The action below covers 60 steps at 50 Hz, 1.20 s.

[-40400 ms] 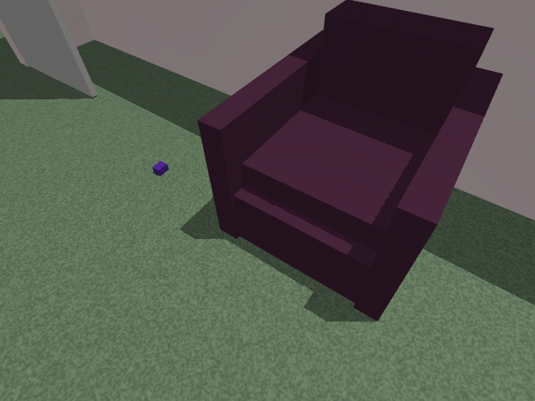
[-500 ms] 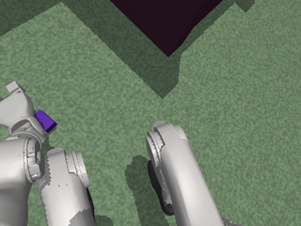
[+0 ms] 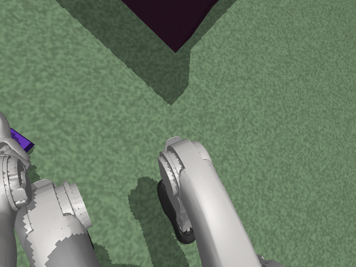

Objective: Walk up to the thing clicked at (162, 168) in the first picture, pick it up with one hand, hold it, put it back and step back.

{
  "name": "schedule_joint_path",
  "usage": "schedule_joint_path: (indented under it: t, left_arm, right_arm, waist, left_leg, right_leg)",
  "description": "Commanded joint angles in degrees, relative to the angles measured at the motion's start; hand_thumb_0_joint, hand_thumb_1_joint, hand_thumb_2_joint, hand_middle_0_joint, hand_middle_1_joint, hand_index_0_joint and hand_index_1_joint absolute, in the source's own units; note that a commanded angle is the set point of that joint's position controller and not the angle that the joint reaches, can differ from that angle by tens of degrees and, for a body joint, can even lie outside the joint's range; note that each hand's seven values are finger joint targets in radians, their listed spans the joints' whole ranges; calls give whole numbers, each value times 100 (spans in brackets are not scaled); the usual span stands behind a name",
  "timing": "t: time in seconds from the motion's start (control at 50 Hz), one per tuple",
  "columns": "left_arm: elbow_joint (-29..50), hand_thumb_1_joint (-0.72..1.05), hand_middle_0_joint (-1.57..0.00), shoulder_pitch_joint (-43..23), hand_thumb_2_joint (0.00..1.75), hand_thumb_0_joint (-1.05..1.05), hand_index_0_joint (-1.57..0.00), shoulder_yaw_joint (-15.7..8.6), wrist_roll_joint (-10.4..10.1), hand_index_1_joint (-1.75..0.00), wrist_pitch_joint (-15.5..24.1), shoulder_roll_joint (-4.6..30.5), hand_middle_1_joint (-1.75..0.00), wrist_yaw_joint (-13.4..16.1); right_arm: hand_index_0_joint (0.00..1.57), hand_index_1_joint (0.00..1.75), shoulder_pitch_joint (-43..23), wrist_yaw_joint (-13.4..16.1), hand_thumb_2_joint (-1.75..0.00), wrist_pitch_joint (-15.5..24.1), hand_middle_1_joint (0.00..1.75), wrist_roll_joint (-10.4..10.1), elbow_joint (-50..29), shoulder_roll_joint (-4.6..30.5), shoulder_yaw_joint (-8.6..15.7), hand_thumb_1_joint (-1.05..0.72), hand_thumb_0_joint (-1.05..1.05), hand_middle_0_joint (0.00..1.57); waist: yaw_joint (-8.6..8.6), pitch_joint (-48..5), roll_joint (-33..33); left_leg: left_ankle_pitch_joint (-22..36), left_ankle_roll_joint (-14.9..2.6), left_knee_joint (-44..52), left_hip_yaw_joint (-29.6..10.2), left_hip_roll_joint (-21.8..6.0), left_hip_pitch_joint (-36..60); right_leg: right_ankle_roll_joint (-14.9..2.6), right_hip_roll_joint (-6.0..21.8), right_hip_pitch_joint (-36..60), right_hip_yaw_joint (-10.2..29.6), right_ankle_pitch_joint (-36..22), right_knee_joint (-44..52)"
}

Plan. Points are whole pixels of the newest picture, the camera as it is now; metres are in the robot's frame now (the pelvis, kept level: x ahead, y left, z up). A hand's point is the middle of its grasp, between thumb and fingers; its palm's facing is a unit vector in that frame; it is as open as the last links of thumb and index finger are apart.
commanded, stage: rest palm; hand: left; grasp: from above
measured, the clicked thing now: (13, 143) +0.43 +0.25 -0.29
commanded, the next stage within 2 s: close in 1.10 s
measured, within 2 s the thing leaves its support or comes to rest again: neither
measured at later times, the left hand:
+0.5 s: hand out of the picture +0.42 +0.27 -0.24, palm faces -0.33 -0.26 -0.91, open 13.4 cm
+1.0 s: hand out of the picture +0.43 +0.27 -0.25, palm faces -0.33 -0.25 -0.91, open 13.0 cm
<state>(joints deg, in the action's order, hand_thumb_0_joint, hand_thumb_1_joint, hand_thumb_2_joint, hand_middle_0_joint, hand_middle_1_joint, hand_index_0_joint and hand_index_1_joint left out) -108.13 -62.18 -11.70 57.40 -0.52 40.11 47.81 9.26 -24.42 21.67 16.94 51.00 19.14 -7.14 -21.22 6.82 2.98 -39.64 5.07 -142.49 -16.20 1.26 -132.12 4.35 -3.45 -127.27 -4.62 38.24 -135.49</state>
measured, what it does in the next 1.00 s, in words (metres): stands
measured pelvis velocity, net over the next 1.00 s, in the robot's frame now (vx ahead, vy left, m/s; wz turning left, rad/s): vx -0.01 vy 0.02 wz -0.05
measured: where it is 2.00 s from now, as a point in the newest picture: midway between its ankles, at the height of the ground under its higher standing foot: (137, 244)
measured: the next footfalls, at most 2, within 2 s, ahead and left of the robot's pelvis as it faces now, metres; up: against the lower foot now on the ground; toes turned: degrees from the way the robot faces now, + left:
none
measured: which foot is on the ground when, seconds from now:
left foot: down 0.00-1.00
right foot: down 0.00-1.00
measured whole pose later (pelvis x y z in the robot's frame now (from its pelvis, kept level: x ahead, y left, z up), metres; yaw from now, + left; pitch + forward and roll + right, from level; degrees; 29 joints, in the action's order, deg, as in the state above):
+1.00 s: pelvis -0.01 +0.02 +0.01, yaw -3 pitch +26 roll -16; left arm -108.1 -62.6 -5.7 53.1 -2.3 44.6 49.1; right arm 5.5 -26.5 24.3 15.6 46.6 20.6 -12.7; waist -21.9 11.3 5.9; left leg -40.0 3.5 -143.4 -18.8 1.5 -130.3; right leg 5.1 -3.7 -122.4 -7.2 38.1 -132.6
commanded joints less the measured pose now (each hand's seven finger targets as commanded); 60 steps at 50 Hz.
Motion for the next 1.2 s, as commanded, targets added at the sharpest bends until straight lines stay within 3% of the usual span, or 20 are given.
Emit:
schedule_joint_path:
  t: [0.0, 0.06, 0.1, 0.16, 0.18, 0.22, 0.36, 0.38, 0.48, 0.56, 0.68, 0.72, 0.74, 0.76, 0.82, 0.88, 0.92, 0.96, 1.02, 1.18]
  left_arm:
    - [250, -48, -16, -1073, 92, 0, -15, 121, -118, -94, -6, 603, -93, 319]
    - [253, -49, -17, -1005, 92, 0, -15, 162, -171, -94, 8, 685, -92, 292]
    - [271, -46, -20, -1033, 93, 0, -18, 214, -279, -93, 38, 582, -91, 251]
    - [268, -46, -20, -973, 90, 0, -18, 237, -262, -91, 51, 732, -89, 249]
    - [261, -44, -22, -1053, 91, 0, -20, 323, -355, -90, 57, 561, -88, 242]
    - [347, -44, -21, -1104, 90, 0, -19, 468, -360, -91, 70, 526, -89, 210]
    - [294, -42, -25, -1233, 92, 0, -22, 440, -299, -90, 72, 662, -87, 306]
    - [361, -41, -26, -1268, 92, 0, -23, 554, -309, -90, 55, 590, -87, 302]
    - [324, -41, -26, -1325, 88, 0, -23, 473, -236, -87, 7, 701, -84, 411]
    - [360, -38, -27, -1394, 87, 0, -24, 551, -317, -87, -56, 585, -85, 462]
    - [307, -37, -30, -1283, 84, 0, -26, 503, -370, -83, -155, 816, -80, 472]
    - [375, -35, -30, -1314, 83, 0, -27, 612, -424, -82, -168, 745, -80, 399]
    - [381, -36, -30, -1250, 84, 0, -27, 591, -328, -83, -164, 868, -80, 385]
    - [426, -34, -32, -1318, 83, 0, -29, 616, -423, -83, -163, 683, -80, 361]
    - [421, -34, -32, -1218, 84, 0, -28, 666, -319, -82, -146, 791, -79, 341]
    - [478, -34, -32, -1260, 83, 0, -28, 697, -464, -82, -159, 679, -78, 353]
    - [493, -34, -33, -1272, 84, 0, -29, 722, -387, -81, -155, 764, -77, 343]
    - [454, -33, -34, -1188, 85, 0, -30, 678, -406, -81, -157, 803, -77, 361]
    - [483, -32, -34, -1209, 87, 0, -30, 714, -454, -81, -162, 688, -77, 344]
    - [437, -28, -37, -1073, 84, 0, -33, 702, -396, -80, -213, 836, -76, 314]
  right_arm:
    - [20, 30, 986, -103, -90, 126, 30, -97, 2, 1774, 324, -90, 0, 20]
    - [20, 30, 1002, -145, -91, 130, 30, -100, 18, 1765, 244, -90, 0, 20]
    - [20, 30, 1081, -186, -91, 151, 30, -71, -88, 1790, 189, -90, 0, 20]
    - [20, 30, 1025, -171, -91, 182, 30, -142, -23, 1864, 197, -90, 0, 20]
    - [20, 30, 998, -206, -91, 193, 30, -119, -113, 1857, 173, -90, 0, 20]
    - [20, 30, 919, -199, -91, 211, 30, -95, -129, 1853, 138, -90, 0, 20]
    - [20, 30, 960, -172, -91, 234, 30, -190, -117, 1970, 135, -90, 0, 20]
    - [20, 30, 854, -178, -91, 247, 30, -171, -121, 1916, 110, -90, 0, 20]
    - [20, 30, 854, -179, -91, 251, 30, -208, -141, 1988, 123, -90, 0, 20]
    - [20, 30, 749, -216, -91, 274, 30, -166, -246, 2041, 112, -90, 0, 20]
    - [20, 30, 684, -224, -91, 285, 30, -223, -254, 2103, 47, -90, 0, 20]
    - [20, 30, 574, -226, -91, 287, 30, -213, -317, 2083, -3, -90, 0, 20]
    - [20, 30, 686, -216, -91, 276, 30, -205, -255, 2103, -22, -90, 0, 20]
    - [20, 30, 683, -237, -91, 279, 30, -190, -336, 2035, -24, -90, 0, 20]
    - [20, 30, 719, -209, -91, 284, 30, -190, -225, 2068, -56, -90, 0, 20]
    - [20, 30, 669, -230, -91, 325, 30, -188, -361, 2096, -67, -90, 0, 20]
    - [20, 30, 722, -209, -91, 312, 30, -203, -284, 2111, -63, -91, 0, 20]
    - [20, 30, 678, -209, -91, 308, 30, -235, -300, 2105, -61, -90, 0, 20]
    - [20, 30, 719, -227, -91, 305, 30, -188, -382, 2127, -78, -90, 0, 20]
    - [20, 30, 730, -206, -91, 319, 30, -260, -309, 2080, -119, -90, 0, 20]
  waist:
    - [-224, -3475, -2203]
    - [-226, -3493, -2134]
    - [-332, -3543, -1998]
    - [-319, -3384, -1998]
    - [-386, -3311, -1958]
    - [-440, -3304, -1942]
    - [-436, -3168, -2016]
    - [-432, -3107, -2109]
    - [-444, -3094, -2099]
    - [-515, -3040, -2239]
    - [-494, -2935, -2221]
    - [-548, -2832, -2244]
    - [-554, -2946, -2230]
    - [-558, -2958, -2183]
    - [-567, -3018, -2228]
    - [-589, -2905, -2129]
    - [-616, -2970, -2082]
    - [-535, -2853, -2167]
    - [-621, -2936, -2164]
    - [-535, -2866, -2137]
  left_leg:
    - [931, -517, 1274, 1005, -142, 2797]
    - [1001, -528, 1230, 994, -152, 2711]
    - [1205, -555, 1161, 982, -131, 2758]
    - [956, -545, 1184, 932, -153, 2657]
    - [965, -539, 1200, 879, -139, 2715]
    - [917, -539, 1172, 871, -135, 2735]
    - [689, -502, 1331, 740, -170, 2725]
    - [675, -484, 1316, 758, -156, 2771]
    - [662, -474, 1387, 705, -183, 2755]
    - [809, -428, 1402, 623, -206, 2983]
    - [720, -438, 1442, 612, -213, 2922]
    - [691, -418, 1429, 586, -214, 2947]
    - [714, -434, 1424, 637, -218, 2886]
    - [788, -431, 1412, 622, -204, 2911]
    - [798, -412, 1423, 621, -241, 2905]
    - [768, -437, 1388, 607, -211, 2929]
    - [754, -442, 1393, 599, -228, 2818]
    - [747, -407, 1444, 527, -258, 2876]
    - [846, -415, 1450, 520, -256, 2968]
    - [715, -412, 1473, 594, -243, 2785]
  right_leg:
    - [-527, -35, 2034, -995, -1260, 1282]
    - [-518, -69, 2149, -1001, -1374, 1309]
    - [-490, -59, 2317, -1016, -1548, 1297]
    - [-491, -87, 2227, -1008, -1364, 1374]
    - [-485, -49, 2238, -1062, -1354, 1283]
    - [-480, -73, 2194, -1071, -1336, 1320]
    - [-527, -58, 2150, -1103, -1136, 1368]
    - [-525, -50, 2108, -1096, -1129, 1332]
    - [-530, -50, 2116, -1097, -1124, 1417]
    - [-499, -32, 2073, -1166, -1308, 1318]
    - [-501, -40, 2127, -1158, -1229, 1402]
    - [-482, -29, 2063, -1185, -1228, 1354]
    - [-488, -80, 2160, -1143, -1273, 1454]
    - [-485, -45, 2167, -1164, -1327, 1374]
    - [-496, -97, 2188, -1140, -1395, 1456]
    - [-474, -90, 2240, -1165, -1297, 1467]
    - [-483, -115, 2233, -1140, -1343, 1517]
    - [-489, -74, 2135, -1192, -1339, 1423]
    - [-488, -101, 2228, -1213, -1430, 1418]
    - [-492, -125, 2284, -1154, -1295, 1548]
